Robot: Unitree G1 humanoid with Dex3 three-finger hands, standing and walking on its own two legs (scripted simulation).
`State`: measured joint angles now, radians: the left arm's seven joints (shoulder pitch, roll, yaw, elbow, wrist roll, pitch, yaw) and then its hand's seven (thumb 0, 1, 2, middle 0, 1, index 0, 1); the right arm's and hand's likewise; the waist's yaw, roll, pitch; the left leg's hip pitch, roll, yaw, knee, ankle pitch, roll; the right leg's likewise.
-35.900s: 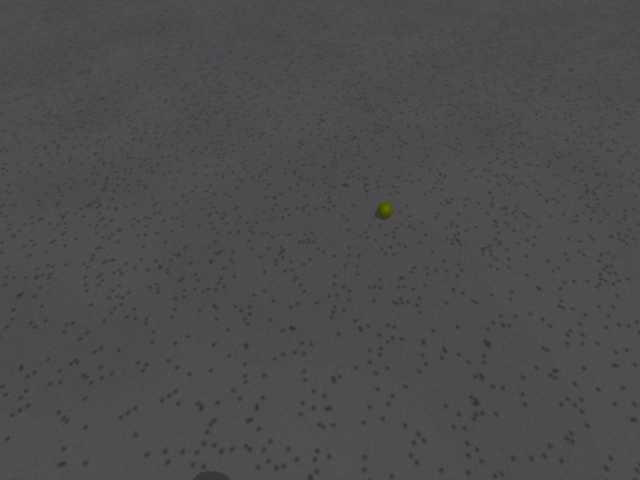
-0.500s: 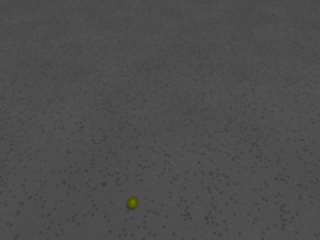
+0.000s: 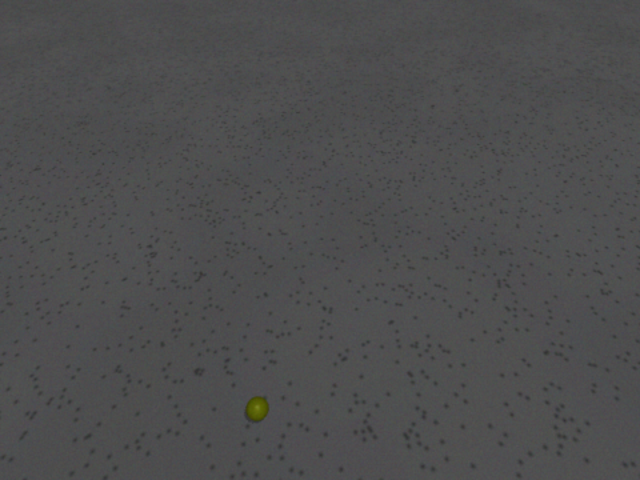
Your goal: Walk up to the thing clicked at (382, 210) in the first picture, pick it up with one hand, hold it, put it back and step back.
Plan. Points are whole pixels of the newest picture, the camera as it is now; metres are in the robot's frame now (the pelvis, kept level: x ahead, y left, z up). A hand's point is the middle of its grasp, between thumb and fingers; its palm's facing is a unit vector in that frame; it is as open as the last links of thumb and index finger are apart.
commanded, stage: stand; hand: left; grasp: from above
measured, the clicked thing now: (257, 408) +0.47 +0.24 -0.75
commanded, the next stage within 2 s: step back in 0.98 s
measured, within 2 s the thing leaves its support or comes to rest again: neither
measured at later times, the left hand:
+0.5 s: hand out of the picture +0.09 +0.24 -0.15, palm faces +0.02 -0.94 -0.35, open 7.4 cm
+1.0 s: hand out of the picture +0.08 +0.24 -0.16, palm faces -0.01 -0.94 -0.35, open 7.4 cm
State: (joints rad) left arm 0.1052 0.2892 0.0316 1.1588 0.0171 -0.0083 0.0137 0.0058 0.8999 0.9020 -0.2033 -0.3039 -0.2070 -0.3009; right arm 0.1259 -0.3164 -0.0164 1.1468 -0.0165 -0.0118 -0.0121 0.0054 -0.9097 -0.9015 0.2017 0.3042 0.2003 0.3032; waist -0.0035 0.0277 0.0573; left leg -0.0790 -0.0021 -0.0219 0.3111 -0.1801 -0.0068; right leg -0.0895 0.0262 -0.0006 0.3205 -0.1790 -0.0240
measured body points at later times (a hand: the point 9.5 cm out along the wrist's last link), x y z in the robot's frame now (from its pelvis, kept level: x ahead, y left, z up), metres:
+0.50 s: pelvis +0.00 -0.01 +0.00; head +0.00 -0.02 +0.45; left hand +0.09 +0.29 -0.13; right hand +0.08 -0.30 -0.14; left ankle +0.00 +0.12 -0.75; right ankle +0.00 -0.10 -0.75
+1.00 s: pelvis +0.01 -0.01 +0.00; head +0.02 -0.02 +0.45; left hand +0.08 +0.29 -0.13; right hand +0.06 -0.30 -0.14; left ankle +0.00 +0.12 -0.75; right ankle +0.00 -0.10 -0.75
